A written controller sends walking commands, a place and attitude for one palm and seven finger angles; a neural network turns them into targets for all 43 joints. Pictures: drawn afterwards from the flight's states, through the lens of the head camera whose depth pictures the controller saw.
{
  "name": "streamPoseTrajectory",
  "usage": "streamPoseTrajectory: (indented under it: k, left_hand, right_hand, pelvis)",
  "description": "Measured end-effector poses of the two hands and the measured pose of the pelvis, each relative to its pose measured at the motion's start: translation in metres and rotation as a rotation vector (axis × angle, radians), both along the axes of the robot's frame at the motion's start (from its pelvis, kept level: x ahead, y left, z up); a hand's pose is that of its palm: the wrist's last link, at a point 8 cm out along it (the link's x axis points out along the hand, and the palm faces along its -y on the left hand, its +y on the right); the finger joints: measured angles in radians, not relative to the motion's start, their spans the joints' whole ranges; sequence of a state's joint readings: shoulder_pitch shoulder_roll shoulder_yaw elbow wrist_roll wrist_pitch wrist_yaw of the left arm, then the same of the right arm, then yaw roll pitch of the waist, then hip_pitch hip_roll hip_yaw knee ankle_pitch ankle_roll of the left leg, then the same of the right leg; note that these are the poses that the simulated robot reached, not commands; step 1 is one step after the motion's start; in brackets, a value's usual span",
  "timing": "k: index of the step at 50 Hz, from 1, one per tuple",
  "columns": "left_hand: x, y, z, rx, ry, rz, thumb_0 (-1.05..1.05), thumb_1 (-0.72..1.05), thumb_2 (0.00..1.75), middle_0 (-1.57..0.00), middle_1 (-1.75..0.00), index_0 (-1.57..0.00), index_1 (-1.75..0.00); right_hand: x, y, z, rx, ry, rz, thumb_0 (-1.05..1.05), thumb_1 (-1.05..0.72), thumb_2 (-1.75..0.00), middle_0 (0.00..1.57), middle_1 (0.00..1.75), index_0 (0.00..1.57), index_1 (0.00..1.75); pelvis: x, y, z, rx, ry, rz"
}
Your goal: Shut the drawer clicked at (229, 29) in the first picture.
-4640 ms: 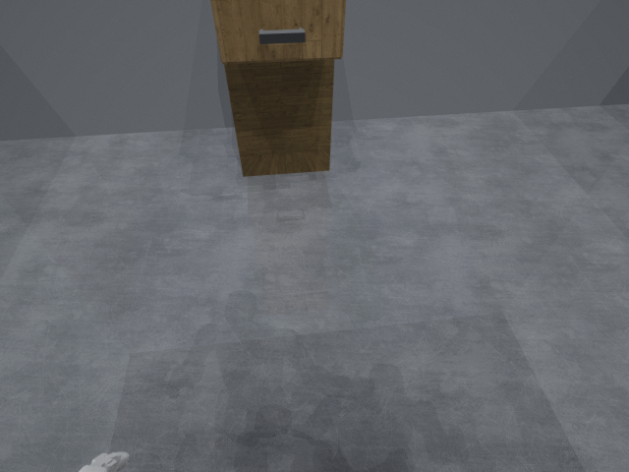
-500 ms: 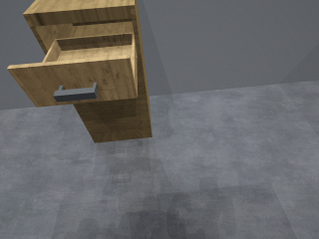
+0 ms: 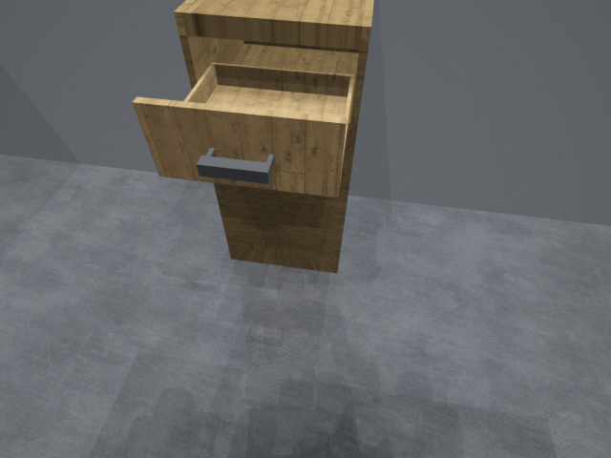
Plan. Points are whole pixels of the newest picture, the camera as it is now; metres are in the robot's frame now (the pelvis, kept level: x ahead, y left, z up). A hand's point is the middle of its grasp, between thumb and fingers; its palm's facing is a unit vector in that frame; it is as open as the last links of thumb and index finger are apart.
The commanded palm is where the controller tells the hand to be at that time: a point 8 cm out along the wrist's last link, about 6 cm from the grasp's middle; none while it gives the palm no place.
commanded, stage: take the last steps up to it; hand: left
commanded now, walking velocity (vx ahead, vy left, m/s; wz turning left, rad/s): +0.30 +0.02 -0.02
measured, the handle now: (237, 162) +0.60 +0.21 +0.02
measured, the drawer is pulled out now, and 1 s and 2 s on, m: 0.29 0.29 0.29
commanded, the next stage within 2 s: come to a stop and stand still in 0.72 s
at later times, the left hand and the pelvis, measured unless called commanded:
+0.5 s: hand (230, 374) +0.27 +0.17 -0.17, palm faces -0.03 -0.97 -0.23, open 7.4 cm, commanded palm none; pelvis +0.15 -0.02 -0.02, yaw -1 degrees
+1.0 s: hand (223, 398) +0.24 +0.17 -0.19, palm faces +0.08 -0.99 -0.14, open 7.4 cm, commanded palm none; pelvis +0.28 +0.02 -0.01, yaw -2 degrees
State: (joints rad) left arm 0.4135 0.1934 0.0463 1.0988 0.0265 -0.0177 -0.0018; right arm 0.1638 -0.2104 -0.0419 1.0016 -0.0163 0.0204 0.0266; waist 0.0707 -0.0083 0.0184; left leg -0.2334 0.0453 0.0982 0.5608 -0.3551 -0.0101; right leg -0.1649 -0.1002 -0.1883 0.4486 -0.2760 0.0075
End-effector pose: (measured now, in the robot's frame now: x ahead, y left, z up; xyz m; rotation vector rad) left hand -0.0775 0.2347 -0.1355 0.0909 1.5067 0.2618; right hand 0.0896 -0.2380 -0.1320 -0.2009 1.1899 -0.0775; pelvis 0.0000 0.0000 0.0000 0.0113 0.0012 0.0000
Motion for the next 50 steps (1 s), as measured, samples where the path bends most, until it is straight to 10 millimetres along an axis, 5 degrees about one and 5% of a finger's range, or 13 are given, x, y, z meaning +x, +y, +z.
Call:
streamPoseTrajectory:
  k: [3,7,17,23,28,35,39,46,50]
  left_hand:
    - [-0.01,0.013,-0.011,-0.027,0.081,0.007,0.01,0.9,0.9,-0.2,-0.3,-0.2,-0.3]
    - [0.024,0.023,-0.009,-0.039,0.063,-0.022,0.01,0.91,0.9,-0.2,-0.3,-0.2,-0.3]
    - [0.207,0.017,-0.006,-0.017,-0.211,-0.138,0.01,0.91,0.9,-0.2,-0.3,-0.2,-0.3]
    - [0.321,-0.01,-0.008,0.019,-0.361,-0.234,0.01,0.91,0.9,-0.2,-0.3,-0.2,-0.3]
    - [0.348,-0.027,0.002,0.025,-0.384,-0.216,0.0,0.91,0.9,-0.2,-0.3,-0.2,-0.3]
    - [0.342,-0.025,0.011,0.04,-0.287,-0.165,-0.01,0.94,0.9,-0.21,-0.3,-0.2,-0.3]
    - [0.332,-0.023,0.006,0.012,-0.217,-0.132,-0.01,0.93,0.9,-0.2,-0.3,-0.2,-0.3]
    - [0.311,-0.016,-0.017,-0.058,-0.077,-0.048,0.0,0.91,0.9,-0.2,-0.3,-0.2,-0.3]
    - [0.309,-0.011,-0.028,-0.081,0.0,-0.037,0.0,0.91,0.9,-0.2,-0.3,-0.2,-0.3]
  right_hand:
    - [0.012,0.018,-0.003,-0.012,-0.048,-0.004,0.01,-0.91,-0.9,0.2,0.3,0.2,0.3]
    - [-0.003,0.03,-0.001,-0.017,-0.005,-0.058,0.0,-0.93,-0.9,0.2,0.3,0.2,0.3]
    - [-0.06,0.033,-0.016,0.015,0.286,-0.167,0.0,-0.92,-0.9,0.2,0.3,0.2,0.3]
    - [-0.059,0.024,-0.038,0.072,0.419,-0.231,0.01,-0.91,-0.9,0.2,0.3,0.2,0.3]
    - [0.002,0.006,-0.036,0.075,0.365,-0.215,0.01,-0.91,-0.9,0.2,0.3,0.2,0.3]
    - [0.121,-0.007,-0.021,0.067,0.147,-0.167,0.01,-0.91,-0.9,0.2,0.3,0.2,0.3]
    - [0.173,-0.011,-0.014,0.039,0.085,-0.133,0.01,-0.94,-0.9,0.2,0.3,0.2,0.3]
    - [0.252,0.011,-0.007,-0.011,0.015,-0.05,0.01,-0.93,-0.9,0.2,0.3,0.2,0.3]
    - [0.276,0.033,-0.003,-0.022,-0.006,-0.042,0.01,-0.92,-0.9,0.2,0.3,0.2,0.3]
  pelvis:
    - [0.009,0.014,-0.008,-0.015,-0.003,-0.004]
    - [0.028,0.023,-0.003,-0.013,-0.011,-0.002]
    - [0.089,0.017,-0.005,0.021,-0.015,-0.012]
    - [0.14,-0.008,-0.025,0.019,-0.021,-0.026]
    - [0.169,-0.021,-0.015,0.006,-0.03,-0.014]
    - [0.209,-0.025,0.001,0.0,-0.011,-0.014]
    - [0.231,-0.019,0.003,-0.009,-0.011,-0.012]
    - [0.271,0.005,-0.005,-0.043,-0.022,-0.013]
    - [0.285,0.016,-0.008,-0.023,-0.034,-0.029]
